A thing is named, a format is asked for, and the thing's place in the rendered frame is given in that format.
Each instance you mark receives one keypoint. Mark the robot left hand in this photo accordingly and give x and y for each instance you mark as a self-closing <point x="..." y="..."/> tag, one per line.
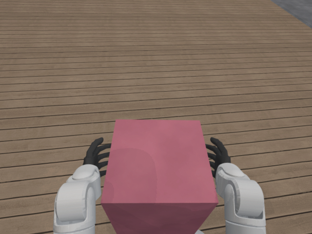
<point x="92" y="156"/>

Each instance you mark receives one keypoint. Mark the carton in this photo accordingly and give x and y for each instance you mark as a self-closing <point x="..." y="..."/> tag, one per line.
<point x="158" y="178"/>

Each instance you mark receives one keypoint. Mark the left robot forearm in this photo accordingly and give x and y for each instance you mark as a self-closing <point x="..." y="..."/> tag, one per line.
<point x="75" y="202"/>

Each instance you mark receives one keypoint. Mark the robot right hand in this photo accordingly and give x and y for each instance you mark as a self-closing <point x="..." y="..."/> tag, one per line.
<point x="221" y="154"/>

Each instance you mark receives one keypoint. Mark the right robot forearm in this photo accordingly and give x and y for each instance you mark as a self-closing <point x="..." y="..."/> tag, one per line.
<point x="243" y="201"/>

